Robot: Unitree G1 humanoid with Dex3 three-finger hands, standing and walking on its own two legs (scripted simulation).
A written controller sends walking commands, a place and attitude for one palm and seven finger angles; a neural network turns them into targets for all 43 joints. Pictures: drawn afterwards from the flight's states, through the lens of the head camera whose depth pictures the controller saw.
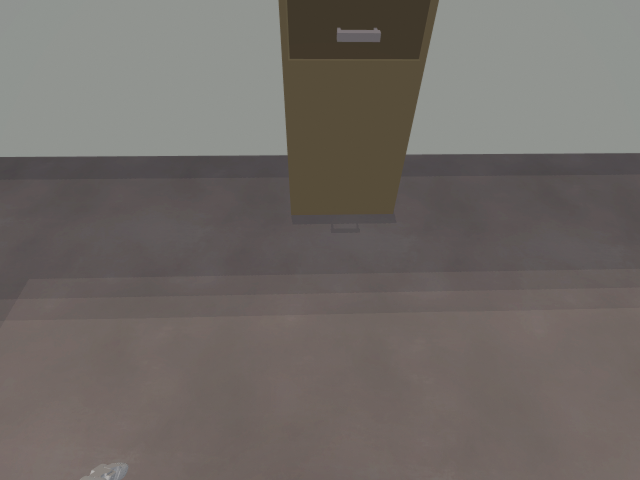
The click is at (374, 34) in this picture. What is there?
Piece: drawer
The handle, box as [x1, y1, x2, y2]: [337, 28, 380, 41]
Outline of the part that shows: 337,28 337,41 379,41 380,31 376,28 374,28 373,30 341,30 340,28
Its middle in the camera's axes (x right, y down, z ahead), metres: +0.11 -0.62 +1.17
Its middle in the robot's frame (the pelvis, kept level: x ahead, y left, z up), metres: +1.30 -0.05 +0.03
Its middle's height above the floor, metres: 0.80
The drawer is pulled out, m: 0.00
